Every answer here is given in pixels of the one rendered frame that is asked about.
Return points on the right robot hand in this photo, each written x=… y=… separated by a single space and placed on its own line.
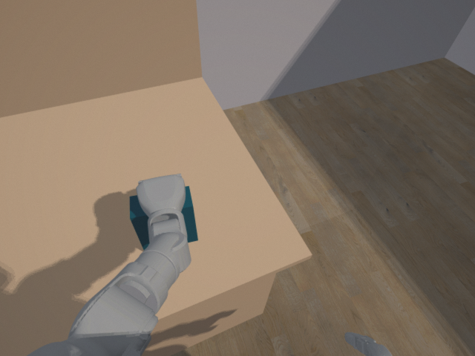
x=366 y=345

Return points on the left robot hand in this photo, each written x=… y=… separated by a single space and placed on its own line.
x=161 y=193

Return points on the left robot forearm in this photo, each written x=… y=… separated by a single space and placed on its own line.
x=152 y=274

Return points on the robot left upper arm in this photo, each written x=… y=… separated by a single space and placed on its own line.
x=117 y=324

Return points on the sponge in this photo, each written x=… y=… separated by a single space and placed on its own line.
x=140 y=220

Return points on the table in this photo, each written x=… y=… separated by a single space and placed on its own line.
x=95 y=96

